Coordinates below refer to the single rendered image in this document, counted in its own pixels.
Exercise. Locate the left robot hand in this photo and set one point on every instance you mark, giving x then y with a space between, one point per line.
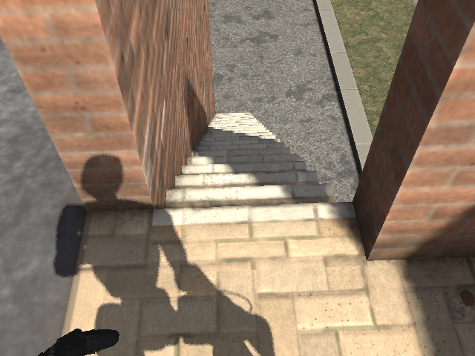
78 343

